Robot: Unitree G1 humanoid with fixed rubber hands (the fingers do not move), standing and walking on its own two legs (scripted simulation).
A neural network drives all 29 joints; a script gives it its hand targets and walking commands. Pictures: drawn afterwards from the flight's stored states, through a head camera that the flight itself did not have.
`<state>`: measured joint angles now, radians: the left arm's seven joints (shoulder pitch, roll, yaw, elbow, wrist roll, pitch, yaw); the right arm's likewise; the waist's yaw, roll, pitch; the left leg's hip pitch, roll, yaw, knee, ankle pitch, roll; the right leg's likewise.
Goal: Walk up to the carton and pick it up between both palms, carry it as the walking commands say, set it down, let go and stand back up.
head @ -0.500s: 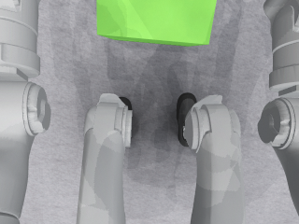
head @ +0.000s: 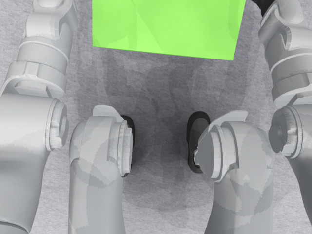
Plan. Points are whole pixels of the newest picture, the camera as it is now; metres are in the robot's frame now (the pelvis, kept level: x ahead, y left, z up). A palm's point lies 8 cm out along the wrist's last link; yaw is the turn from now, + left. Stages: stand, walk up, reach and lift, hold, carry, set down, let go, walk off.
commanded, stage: reach and lift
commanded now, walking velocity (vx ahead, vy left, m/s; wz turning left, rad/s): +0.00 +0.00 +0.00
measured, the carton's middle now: out of the picture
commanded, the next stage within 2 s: none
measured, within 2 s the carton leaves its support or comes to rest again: leaves its support in 1.56 s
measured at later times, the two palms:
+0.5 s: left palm out of the picture +0.53 +0.19 -0.19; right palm out of the picture +0.54 -0.19 -0.18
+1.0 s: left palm out of the picture +0.54 +0.17 -0.19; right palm out of the picture +0.54 -0.16 -0.18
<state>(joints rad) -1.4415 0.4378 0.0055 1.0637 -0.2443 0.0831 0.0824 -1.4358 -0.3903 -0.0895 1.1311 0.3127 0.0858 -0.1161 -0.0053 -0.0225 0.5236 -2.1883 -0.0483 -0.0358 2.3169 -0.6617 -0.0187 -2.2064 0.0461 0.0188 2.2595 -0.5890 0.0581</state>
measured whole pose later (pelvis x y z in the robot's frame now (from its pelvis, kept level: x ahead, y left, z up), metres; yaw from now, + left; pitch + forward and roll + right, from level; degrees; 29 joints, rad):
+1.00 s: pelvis +0.00 +0.00 +0.00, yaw +1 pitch +31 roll -2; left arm -1.52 0.39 -0.07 1.17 -0.27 0.04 0.11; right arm -1.55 -0.33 -0.07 1.24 0.31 0.01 -0.17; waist -0.01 -0.02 0.52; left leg -2.21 -0.03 -0.02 2.30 -0.63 -0.01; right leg -2.22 0.03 0.02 2.26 -0.58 0.05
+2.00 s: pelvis -0.02 -0.01 +0.02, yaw +2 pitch +27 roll -2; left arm -1.51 0.35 0.11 0.94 -0.11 0.28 0.08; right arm -1.46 -0.27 -0.29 0.89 0.16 0.28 -0.17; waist -0.01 0.00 0.53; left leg -2.13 -0.08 -0.05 2.23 -0.58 -0.04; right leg -2.13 0.09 0.04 2.20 -0.55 0.08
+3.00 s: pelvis -0.04 -0.01 +0.10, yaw +3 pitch +26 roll -1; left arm -1.40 0.26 0.27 0.61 0.02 0.48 0.05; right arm -1.34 -0.16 -0.45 0.52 0.01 0.49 -0.13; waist -0.02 0.01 0.53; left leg -1.88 -0.12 -0.08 1.93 -0.50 -0.06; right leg -1.88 0.10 0.06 1.91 -0.48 0.07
